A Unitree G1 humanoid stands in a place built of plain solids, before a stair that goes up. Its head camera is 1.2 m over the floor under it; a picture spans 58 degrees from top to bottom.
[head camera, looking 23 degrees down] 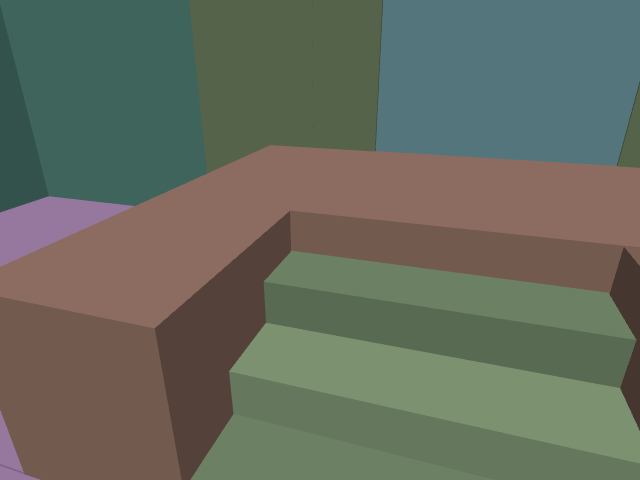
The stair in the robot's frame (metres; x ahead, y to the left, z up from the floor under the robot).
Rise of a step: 0.17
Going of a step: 0.27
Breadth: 1.10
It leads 17 degrees to the right of straight ahead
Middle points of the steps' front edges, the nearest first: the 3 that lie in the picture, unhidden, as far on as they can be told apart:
0.88 -0.25 0.33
1.13 -0.33 0.50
1.39 -0.41 0.66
